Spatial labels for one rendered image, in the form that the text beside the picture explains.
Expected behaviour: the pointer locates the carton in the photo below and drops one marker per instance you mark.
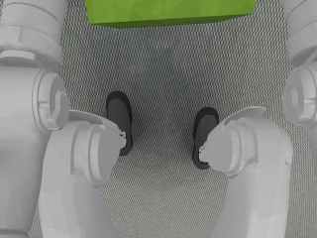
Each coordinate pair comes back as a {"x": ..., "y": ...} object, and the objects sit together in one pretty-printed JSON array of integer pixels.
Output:
[{"x": 124, "y": 14}]

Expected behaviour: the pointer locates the left robot forearm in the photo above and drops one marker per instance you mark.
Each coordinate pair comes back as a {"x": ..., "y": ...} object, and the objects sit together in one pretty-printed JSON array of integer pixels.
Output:
[{"x": 30, "y": 33}]

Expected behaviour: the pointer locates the left robot upper arm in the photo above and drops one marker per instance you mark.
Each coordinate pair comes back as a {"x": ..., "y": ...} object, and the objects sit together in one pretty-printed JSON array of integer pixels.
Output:
[{"x": 33, "y": 104}]

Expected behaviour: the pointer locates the robot right thigh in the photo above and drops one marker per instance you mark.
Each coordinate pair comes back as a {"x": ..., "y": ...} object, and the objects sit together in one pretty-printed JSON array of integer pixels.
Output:
[{"x": 251, "y": 150}]

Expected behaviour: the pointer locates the right robot upper arm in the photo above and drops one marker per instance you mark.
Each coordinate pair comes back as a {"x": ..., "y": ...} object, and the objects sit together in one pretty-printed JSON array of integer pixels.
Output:
[{"x": 299, "y": 102}]

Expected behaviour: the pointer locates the right robot forearm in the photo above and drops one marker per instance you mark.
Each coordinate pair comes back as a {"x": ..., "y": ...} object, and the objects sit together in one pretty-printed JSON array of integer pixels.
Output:
[{"x": 301, "y": 19}]

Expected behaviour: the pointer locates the left robot shin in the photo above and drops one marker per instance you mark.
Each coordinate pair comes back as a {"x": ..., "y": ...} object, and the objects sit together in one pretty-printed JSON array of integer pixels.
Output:
[{"x": 111, "y": 129}]

